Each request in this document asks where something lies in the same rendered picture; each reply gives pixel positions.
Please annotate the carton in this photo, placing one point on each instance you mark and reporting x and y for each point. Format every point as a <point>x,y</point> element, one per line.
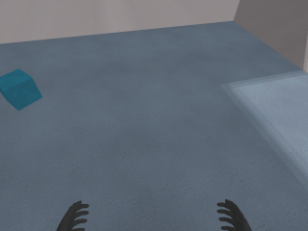
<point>19,89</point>

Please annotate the robot right hand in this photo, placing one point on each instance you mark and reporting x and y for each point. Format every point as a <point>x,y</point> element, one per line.
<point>237,217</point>

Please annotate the robot left hand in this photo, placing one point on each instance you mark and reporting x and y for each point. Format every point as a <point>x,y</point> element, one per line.
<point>69,220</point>

